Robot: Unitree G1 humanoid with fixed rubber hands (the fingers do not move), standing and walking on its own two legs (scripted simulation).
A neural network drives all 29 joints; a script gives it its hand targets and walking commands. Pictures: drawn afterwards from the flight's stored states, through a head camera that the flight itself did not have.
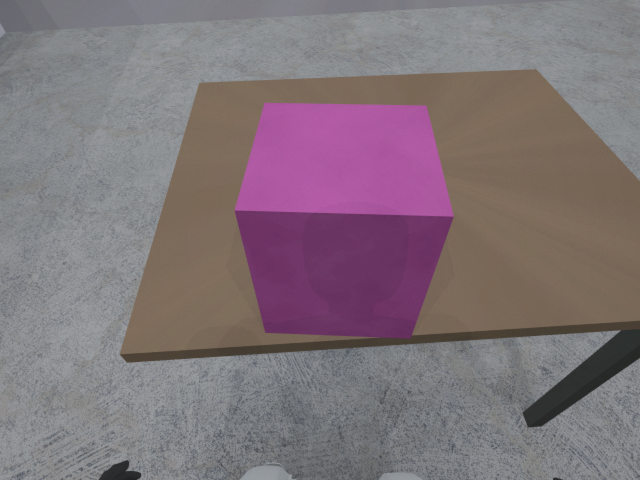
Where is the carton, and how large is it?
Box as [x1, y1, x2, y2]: [235, 103, 453, 338]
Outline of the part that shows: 264,103 236,203 235,213 265,332 410,338 453,217 426,106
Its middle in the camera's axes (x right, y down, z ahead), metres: +0.03 -0.02 +0.53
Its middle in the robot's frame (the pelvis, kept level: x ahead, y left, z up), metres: +0.43 -0.01 +0.08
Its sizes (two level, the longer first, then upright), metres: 0.210 0.200 0.250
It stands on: a table, 0.68 m high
